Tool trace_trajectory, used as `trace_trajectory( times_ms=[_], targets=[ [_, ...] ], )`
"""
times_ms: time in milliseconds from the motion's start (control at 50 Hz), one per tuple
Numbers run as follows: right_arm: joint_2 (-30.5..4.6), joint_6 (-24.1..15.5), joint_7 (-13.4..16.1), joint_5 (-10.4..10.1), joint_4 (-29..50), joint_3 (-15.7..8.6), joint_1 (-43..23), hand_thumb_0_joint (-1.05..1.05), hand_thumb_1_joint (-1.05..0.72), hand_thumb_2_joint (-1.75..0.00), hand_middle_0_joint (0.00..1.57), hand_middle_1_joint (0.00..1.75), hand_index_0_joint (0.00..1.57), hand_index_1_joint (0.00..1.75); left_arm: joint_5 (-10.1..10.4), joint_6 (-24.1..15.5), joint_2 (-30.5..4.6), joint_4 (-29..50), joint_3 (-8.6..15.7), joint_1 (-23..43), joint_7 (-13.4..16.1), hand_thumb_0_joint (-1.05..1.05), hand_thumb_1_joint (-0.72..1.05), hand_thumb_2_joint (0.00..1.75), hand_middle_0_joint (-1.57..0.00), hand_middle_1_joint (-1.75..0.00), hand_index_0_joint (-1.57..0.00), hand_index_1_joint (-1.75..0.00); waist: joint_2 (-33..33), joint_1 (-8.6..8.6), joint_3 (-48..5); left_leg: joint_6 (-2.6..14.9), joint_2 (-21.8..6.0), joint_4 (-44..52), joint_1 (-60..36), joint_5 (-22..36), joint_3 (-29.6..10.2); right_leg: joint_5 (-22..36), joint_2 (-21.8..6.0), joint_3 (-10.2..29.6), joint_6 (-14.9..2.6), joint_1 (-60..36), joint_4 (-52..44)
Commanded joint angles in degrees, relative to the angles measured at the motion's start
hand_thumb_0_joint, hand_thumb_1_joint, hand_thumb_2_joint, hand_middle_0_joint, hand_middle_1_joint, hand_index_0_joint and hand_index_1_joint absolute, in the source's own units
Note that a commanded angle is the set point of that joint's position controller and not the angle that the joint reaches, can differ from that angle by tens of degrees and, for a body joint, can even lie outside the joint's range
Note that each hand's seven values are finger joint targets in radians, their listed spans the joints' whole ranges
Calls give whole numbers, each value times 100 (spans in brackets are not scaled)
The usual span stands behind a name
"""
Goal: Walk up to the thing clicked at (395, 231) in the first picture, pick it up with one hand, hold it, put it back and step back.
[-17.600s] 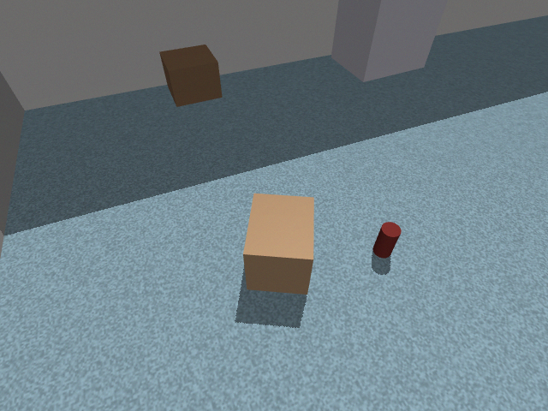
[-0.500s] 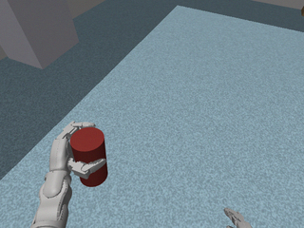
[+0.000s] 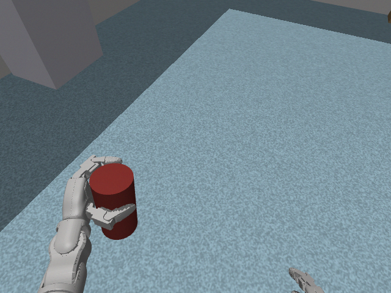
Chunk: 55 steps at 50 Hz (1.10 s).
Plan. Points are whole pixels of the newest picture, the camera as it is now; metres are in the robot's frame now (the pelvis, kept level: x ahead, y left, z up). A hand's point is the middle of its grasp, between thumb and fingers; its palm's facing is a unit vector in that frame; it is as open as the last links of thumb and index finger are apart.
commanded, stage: hold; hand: left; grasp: from the side
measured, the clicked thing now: (116, 203) +0.31 +0.17 +0.00
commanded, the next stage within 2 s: crouch in 1.46 s
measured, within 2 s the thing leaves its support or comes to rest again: neither
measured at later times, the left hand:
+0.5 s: hand (112, 193) +0.31 +0.17 +0.05, palm faces +0.08 -1.00 -0.04, open 11.3 cm
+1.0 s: hand (111, 194) +0.31 +0.17 +0.04, palm faces +0.09 -1.00 -0.04, open 11.3 cm
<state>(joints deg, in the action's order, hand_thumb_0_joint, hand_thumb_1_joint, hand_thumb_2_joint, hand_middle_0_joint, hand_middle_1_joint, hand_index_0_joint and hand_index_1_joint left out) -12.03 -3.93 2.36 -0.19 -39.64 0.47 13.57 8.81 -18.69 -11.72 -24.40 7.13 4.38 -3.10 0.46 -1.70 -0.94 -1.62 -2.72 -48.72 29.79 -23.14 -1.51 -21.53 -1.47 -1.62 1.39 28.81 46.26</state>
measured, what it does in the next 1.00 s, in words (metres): stands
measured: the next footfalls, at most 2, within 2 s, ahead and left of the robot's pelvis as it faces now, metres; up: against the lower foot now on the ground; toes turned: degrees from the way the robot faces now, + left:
none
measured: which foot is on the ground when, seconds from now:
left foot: down 0.00-1.00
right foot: down 0.00-1.00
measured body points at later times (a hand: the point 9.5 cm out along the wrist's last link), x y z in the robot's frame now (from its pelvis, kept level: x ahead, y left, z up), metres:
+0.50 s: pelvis +0.00 +0.00 +0.00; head +0.02 +0.01 +0.45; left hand +0.30 +0.22 +0.05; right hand +0.12 -0.24 -0.11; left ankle +0.02 +0.13 -0.70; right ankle +0.02 -0.14 -0.70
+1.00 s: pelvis +0.00 +0.00 +0.00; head +0.02 +0.01 +0.45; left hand +0.30 +0.22 +0.05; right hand +0.12 -0.24 -0.11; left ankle +0.02 +0.13 -0.70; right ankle +0.02 -0.14 -0.70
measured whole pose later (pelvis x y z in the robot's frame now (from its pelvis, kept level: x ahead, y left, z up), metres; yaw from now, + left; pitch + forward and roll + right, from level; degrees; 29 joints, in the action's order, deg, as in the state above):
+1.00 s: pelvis +0.00 +0.00 +0.00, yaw +0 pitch +4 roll -1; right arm -11.9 -5.4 2.2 -0.2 -40.3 0.5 14.2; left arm 8.8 -18.0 -11.6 -23.0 7.2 4.0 -2.9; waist 0.6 -1.7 -1.3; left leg -1.7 -2.8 -48.9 30.0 -22.9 -1.6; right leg -21.2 -1.3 -1.7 1.3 29.0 46.4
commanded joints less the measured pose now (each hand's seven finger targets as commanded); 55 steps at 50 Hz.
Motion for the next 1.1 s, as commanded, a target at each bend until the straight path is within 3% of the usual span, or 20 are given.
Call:
trace_trajectory(
  times_ms=[0, 120, 140, 180, 280, 300, 340, 440, 480, 500, 540, 660, 720, 760, 820, 880, 920, 940, 960, 1080],
  targets=[
    [-797, -254, 49, 27, 667, -296, -113, 0, -91, -90, 20, 30, 20, 30, 231, -812, -886, 2208, 467, 2415, 42, 0, 9, 118, -117, -135, -119, -134, 471, -9, -1964, 83, 221, 771, -859, 1267, 113, 1384, 194, -107, -171, -667, -584],
    [-783, -270, 53, 8, 692, -289, -161, 0, -91, -90, 20, 30, 20, 30, 244, -842, -933, 2440, 499, 2462, 77, 0, 7, 120, -119, -137, -121, -137, 546, 19, -1898, 79, 234, 813, -847, 1126, 121, 1244, 187, -97, -172, -663, -615],
    [-775, -265, 48, 10, 709, -280, -118, 0, -91, -91, 20, 30, 20, 30, 236, -784, -677, 2156, 275, 2086, 58, 0, 5, 119, -118, -136, -120, -136, 421, -30, -1911, 74, 214, 798, -877, 1229, 103, 1315, 204, -123, -176, -678, -587],
    [-774, -268, 57, 3, 684, -281, -132, 0, -91, -90, 20, 30, 20, 30, 249, -788, -915, 2394, 507, 2303, 104, 0, 7, 119, -118, -136, -120, -136, 479, 34, -1870, 77, 220, 793, -830, 1229, 112, 1334, 193, -109, -170, -705, -599],
    [-769, -287, 64, -5, 669, -281, -178, 0, -91, -90, 20, 30, 20, 30, 234, -710, -720, 2149, 314, 2292, 87, 0, 7, 120, -119, -137, -120, -137, 284, -41, -1527, 110, 228, 868, -687, 850, 138, 1038, 180, -101, -149, -565, -733],
    [-743, -294, 58, -3, 679, -269, -184, 0, -91, -90, 20, 30, 20, 30, 243, -754, -856, 2348, 437, 2503, 88, 0, 9, 118, -118, -135, -120, -135, 347, 0, -1677, 113, 243, 841, -705, 864, 150, 1050, 167, -84, -145, -649, -727],
    [-737, -319, 58, -2, 707, -274, -198, 0, -91, -90, 20, 30, 20, 30, 199, -729, -756, 2382, 297, 2424, 57, 0, 9, 119, -118, -135, -120, -135, 403, -27, -1739, 101, 234, 865, -782, 881, 145, 1068, 180, -100, -162, -605, -704],
    [-745, -322, 60, -1, 667, -283, -104, 0, -91, -90, 20, 30, 20, 30, 237, -728, -831, 2386, 375, 2317, 62, 0, 8, 120, -118, -137, -120, -137, 369, -14, -1997, 109, 244, 775, -882, 1208, 136, 1377, 168, -96, -139, -788, -665],
    [-786, -338, 62, -14, 633, -295, -104, 0, -91, -90, 20, 30, 20, 30, 244, -669, -833, 2152, 470, 2195, 77, 0, 8, 121, -119, -137, -120, -137, 307, -13, -1794, 109, 230, 795, -844, 1241, 136, 1404, 174, -99, -147, -709, -661],
    [-742, -329, 61, 3, 624, -265, -92, 0, -91, -90, 20, 30, 20, 30, 260, -701, -732, 2321, 324, 2401, 66, 0, 8, 120, -117, -136, -119, -136, 326, -62, -1821, 108, 228, 759, -832, 1318, 130, 1500, 171, -99, -141, -707, -644],
    [-774, -337, 72, 0, 607, -287, -151, 0, -91, -90, 20, 30, 20, 30, 250, -703, -821, 2070, 512, 2310, 95, 0, 10, 120, -118, -136, -120, -136, 237, -35, -1621, 121, 228, 803, -771, 1126, 139, 1306, 168, -102, -136, -610, -677],
    [-800, -366, 47, 2, 655, -300, -187, 0, -91, -90, 20, 30, 20, 30, 223, -766, -824, 2178, 441, 2246, 72, 0, 10, 122, -119, -137, -121, -137, 434, -19, -1624, 87, 221, 915, -750, 759, 95, 912, 204, -139, -172, -539, -657],
    [-729, -382, 61, 5, 714, -257, -176, 0, -91, -90, 20, 30, 20, 30, 239, -746, -782, 2502, 361, 2390, 78, 0, 9, 119, -117, -135, -119, -135, 437, -22, -1944, 100, 242, 819, -830, 946, 132, 1123, 184, -106, -160, -676, -686],
    [-774, -387, 65, 10, 636, -270, -142, 0, -91, -90, 20, 30, 20, 30, 254, -664, -702, 1972, 397, 2060, 78, 0, 6, 120, -117, -136, -119, -136, 238, -61, -1629, 121, 230, 810, -693, 908, 126, 1106, 187, -108, -135, -560, -695],
    [-763, -380, 53, 6, 640, -289, -129, 0, -91, -90, 20, 30, 20, 30, 214, -746, -940, 2351, 542, 2396, 111, 0, 10, 121, -116, -136, -118, -136, 421, 31, -1874, 98, 227, 811, -773, 1012, 116, 1176, 177, -114, -162, -645, -638],
    [-752, -395, 65, 12, 647, -267, -125, 0, -91, -90, 20, 30, 20, 30, 247, -720, -716, 2177, 360, 2223, 51, 0, 10, 122, -118, -137, -120, -137, 310, -57, -1808, 110, 233, 770, -784, 1064, 122, 1237, 181, -105, -145, -596, -661],
    [-789, -405, 51, 3, 635, -280, -95, 0, -91, -90, 20, 30, 20, 30, 277, -702, -702, 2097, 359, 2179, 24, 0, 8, 122, -117, -136, -118, -136, 286, -37, -1794, 107, 217, 785, -764, 1125, 103, 1287, 190, -120, -155, -647, -622],
    [-752, -404, 58, -1, 674, -265, -152, 0, -91, -90, 20, 30, 20, 30, 272, -762, -905, 2628, 442, 2591, 34, 0, 9, 121, -117, -136, -119, -136, 538, 19, -1878, 100, 247, 777, -796, 1105, 138, 1286, 162, -85, -158, -660, -649],
    [-803, -396, 58, 11, 616, -295, -107, 0, -91, -91, 20, 30, 20, 30, 222, -725, -838, 2147, 423, 2293, 43, 0, 8, 121, -117, -136, -118, -136, 371, -56, -1768, 97, 221, 790, -828, 1078, 113, 1230, 187, -107, -157, -582, -628],
    [-754, -420, 51, 2, 646, -267, -144, 0, -91, -90, 20, 30, 20, 30, 259, -738, -842, 2373, 444, 2475, 48, 0, 11, 122, -118, -137, -119, -137, 415, -35, -1808, 107, 231, 786, -782, 1020, 123, 1203, 173, -100, -152, -598, -645]
  ],
)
